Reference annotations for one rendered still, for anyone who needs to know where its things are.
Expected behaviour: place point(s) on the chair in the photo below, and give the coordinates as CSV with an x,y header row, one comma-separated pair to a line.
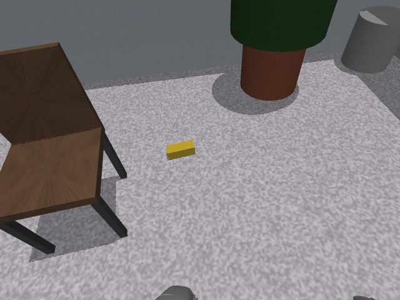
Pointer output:
x,y
57,142

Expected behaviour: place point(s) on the potted plant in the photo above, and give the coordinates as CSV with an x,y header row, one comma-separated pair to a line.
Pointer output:
x,y
275,35

